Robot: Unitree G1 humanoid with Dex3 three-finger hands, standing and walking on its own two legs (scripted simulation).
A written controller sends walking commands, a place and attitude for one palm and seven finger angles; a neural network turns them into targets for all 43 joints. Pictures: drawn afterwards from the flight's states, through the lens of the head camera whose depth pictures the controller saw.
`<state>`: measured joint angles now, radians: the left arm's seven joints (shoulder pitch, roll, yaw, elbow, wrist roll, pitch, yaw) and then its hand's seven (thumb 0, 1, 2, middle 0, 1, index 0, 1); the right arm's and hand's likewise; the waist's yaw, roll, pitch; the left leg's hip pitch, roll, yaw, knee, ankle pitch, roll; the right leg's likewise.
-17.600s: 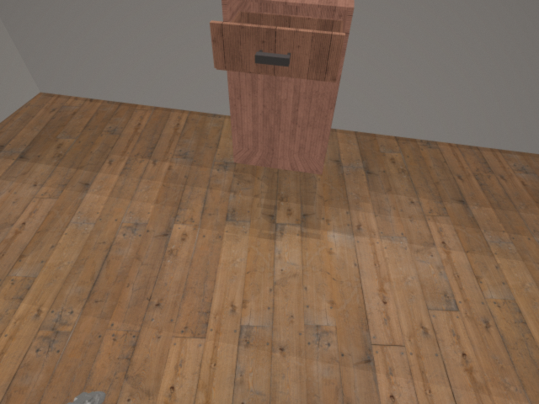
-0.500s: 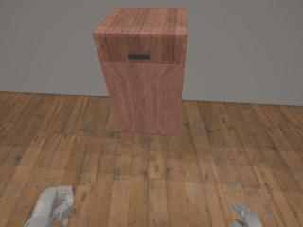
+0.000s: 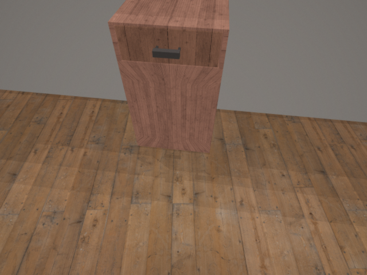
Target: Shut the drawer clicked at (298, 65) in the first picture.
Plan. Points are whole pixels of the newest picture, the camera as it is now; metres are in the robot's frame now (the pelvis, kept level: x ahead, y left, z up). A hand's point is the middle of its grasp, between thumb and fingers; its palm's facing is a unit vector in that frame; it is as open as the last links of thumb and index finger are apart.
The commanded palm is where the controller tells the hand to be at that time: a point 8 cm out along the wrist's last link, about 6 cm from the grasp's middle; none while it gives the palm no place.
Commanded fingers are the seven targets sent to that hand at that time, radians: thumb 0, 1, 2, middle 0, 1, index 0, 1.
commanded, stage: let the arm hang, fingers relaxed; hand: left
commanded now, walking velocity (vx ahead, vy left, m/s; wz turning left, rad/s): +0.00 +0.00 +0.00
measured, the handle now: (167, 51) +0.97 +0.13 -0.02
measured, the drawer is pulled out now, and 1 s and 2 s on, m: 0.00 0.00 0.00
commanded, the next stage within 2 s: look to check the result in 0.44 s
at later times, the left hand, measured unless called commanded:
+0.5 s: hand out of the picture +0.11 +0.22 -0.15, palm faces -0.03 -0.95 -0.31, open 7.3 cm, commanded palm none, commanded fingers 0.00 0.90 0.90 -0.20 -0.30 -0.20 -0.30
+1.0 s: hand out of the picture +0.11 +0.23 -0.15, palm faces -0.05 -0.94 -0.35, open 7.4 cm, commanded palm none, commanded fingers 0.00 0.90 0.90 -0.20 -0.30 -0.20 -0.30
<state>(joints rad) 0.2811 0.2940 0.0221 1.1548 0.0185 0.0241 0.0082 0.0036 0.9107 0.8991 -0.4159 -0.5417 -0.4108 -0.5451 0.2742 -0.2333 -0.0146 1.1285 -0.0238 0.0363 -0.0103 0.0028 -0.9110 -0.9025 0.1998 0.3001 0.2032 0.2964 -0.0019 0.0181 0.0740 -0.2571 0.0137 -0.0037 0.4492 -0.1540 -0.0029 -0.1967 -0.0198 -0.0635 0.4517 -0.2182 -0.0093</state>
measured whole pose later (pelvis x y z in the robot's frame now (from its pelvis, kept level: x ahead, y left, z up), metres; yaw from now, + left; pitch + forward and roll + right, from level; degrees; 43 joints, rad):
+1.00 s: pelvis +0.04 -0.02 +0.01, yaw -1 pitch -2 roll +0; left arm 0.11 0.32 0.01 1.14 0.02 -0.01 0.01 0.00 0.91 0.90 -0.20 -0.30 -0.20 -0.30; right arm 0.10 -0.32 -0.01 1.13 -0.02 0.01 -0.01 0.00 -0.91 -0.90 0.20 0.30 0.20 0.30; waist -0.01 0.02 0.07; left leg -0.15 0.04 0.01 0.33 -0.16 -0.03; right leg -0.09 0.00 -0.05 0.33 -0.21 -0.02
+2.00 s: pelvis +0.06 -0.01 +0.01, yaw -2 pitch -2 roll +0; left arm 0.11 0.33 0.01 1.13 0.02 -0.01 0.01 0.00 0.91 0.90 -0.20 -0.30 -0.20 -0.30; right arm 0.11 -0.33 -0.01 1.13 -0.02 0.01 -0.01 0.00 -0.91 -0.90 0.20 0.30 0.21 0.30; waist -0.01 0.01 0.06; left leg -0.10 0.03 0.03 0.30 -0.17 -0.03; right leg -0.06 0.00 -0.03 0.30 -0.22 -0.01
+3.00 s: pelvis +0.05 -0.01 +0.01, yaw -2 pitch -2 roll +0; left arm 0.11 0.34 0.01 1.13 0.02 -0.01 0.00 0.00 0.91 0.90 -0.20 -0.30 -0.20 -0.30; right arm 0.10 -0.33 -0.01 1.13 -0.02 0.00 -0.01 0.00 -0.91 -0.90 0.20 0.30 0.21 0.30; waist -0.01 0.00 0.06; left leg -0.10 0.03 0.03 0.29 -0.16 -0.02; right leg -0.06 -0.01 -0.03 0.29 -0.21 -0.01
